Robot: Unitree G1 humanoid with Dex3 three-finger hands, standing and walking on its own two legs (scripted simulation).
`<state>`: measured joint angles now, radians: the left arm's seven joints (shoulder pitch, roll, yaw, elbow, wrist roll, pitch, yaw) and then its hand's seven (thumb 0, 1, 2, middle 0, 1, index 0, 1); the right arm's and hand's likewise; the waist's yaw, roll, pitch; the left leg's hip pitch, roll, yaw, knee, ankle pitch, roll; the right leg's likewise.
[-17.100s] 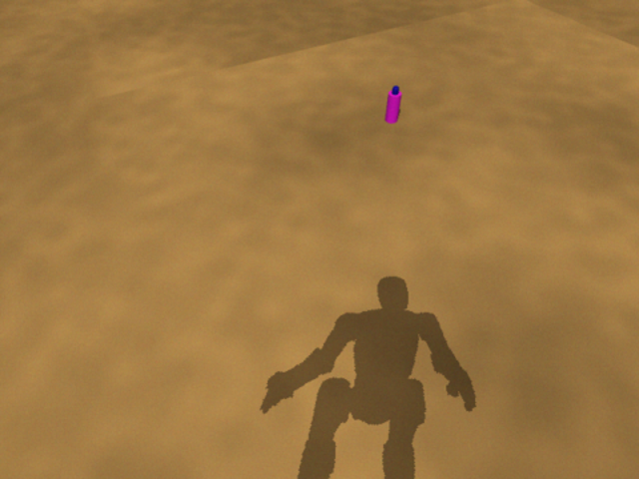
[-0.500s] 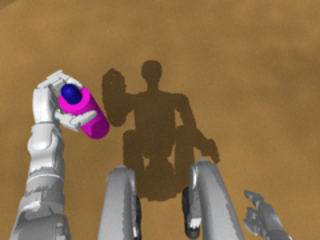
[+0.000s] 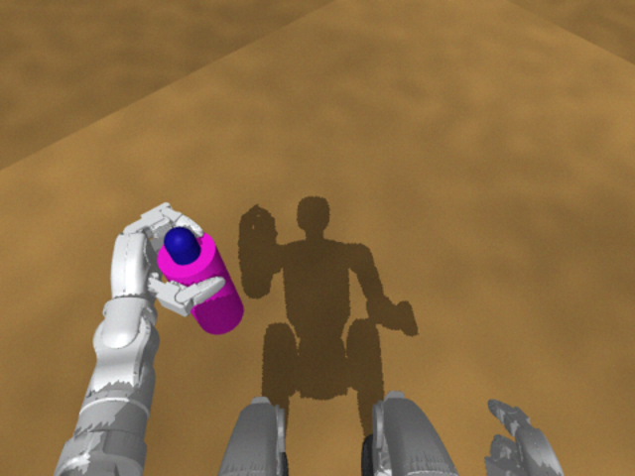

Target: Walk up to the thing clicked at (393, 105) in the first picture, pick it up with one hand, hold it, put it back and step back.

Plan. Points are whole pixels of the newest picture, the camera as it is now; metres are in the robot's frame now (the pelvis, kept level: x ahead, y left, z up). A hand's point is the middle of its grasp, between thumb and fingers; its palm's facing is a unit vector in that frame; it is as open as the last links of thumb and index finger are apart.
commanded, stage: lift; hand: left
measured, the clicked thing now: (201, 279) +0.37 +0.17 -0.03
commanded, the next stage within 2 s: hold in 0.78 s
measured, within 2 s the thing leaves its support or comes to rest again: neither
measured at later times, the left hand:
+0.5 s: hand (178, 230) +0.38 +0.17 +0.08, palm faces +0.08 -1.00 -0.04, open 9.1 cm
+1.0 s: hand (178, 217) +0.38 +0.17 +0.11, palm faces +0.06 -1.00 -0.02, open 9.1 cm
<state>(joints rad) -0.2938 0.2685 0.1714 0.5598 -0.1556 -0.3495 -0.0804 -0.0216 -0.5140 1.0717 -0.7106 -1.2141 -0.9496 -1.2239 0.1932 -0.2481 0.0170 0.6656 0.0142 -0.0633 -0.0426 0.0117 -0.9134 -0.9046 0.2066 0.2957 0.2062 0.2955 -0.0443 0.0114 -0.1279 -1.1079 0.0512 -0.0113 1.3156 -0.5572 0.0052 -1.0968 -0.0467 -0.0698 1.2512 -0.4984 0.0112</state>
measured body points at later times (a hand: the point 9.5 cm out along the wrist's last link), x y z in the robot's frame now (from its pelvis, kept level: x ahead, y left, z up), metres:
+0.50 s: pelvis +0.02 +0.00 +0.06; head +0.10 +0.01 +0.50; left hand +0.37 +0.23 +0.09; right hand +0.15 -0.25 -0.05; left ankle +0.04 +0.11 -0.62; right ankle +0.05 -0.13 -0.62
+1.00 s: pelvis +0.04 -0.01 +0.08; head +0.10 +0.00 +0.53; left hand +0.37 +0.22 +0.11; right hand +0.15 -0.26 -0.03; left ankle +0.04 +0.11 -0.62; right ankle +0.05 -0.13 -0.62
